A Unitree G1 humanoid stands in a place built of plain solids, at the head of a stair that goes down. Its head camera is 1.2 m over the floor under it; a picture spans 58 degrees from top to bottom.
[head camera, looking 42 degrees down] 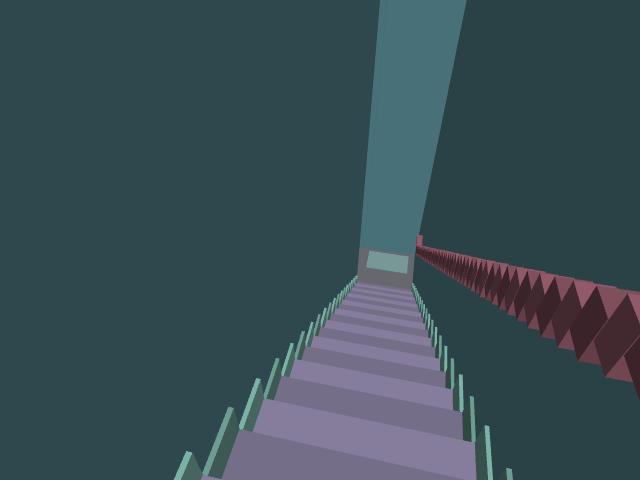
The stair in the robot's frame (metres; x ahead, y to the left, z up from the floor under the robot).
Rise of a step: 0.21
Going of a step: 0.24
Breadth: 0.96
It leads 12 degrees to the right of straight ahead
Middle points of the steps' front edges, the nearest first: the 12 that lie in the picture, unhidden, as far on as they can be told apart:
0.64 -0.14 -0.42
0.88 -0.20 -0.63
1.11 -0.25 -0.84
1.35 -0.30 -1.05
1.58 -0.35 -1.26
1.82 -0.40 -1.48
2.05 -0.45 -1.69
2.29 -0.51 -1.90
2.52 -0.56 -2.11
2.76 -0.61 -2.32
2.99 -0.66 -2.53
3.23 -0.71 -2.74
